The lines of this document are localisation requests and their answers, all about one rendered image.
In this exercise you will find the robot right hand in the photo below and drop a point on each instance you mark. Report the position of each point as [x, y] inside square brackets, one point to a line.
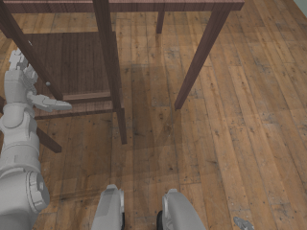
[243, 224]

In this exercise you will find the table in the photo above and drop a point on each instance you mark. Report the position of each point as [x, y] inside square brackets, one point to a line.
[220, 10]

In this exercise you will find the robot left hand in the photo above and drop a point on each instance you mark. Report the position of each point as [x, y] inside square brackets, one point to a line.
[18, 81]

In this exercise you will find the chair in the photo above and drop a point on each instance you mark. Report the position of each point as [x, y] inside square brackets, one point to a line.
[82, 67]

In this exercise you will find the robot left thigh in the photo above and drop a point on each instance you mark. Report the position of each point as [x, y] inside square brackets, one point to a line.
[110, 207]

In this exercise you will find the robot left forearm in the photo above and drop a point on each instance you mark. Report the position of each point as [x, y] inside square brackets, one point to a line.
[20, 150]

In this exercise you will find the right robot shin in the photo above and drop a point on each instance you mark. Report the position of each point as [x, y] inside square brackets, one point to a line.
[167, 223]

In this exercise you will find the robot left upper arm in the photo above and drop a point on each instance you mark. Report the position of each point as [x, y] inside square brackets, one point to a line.
[22, 197]

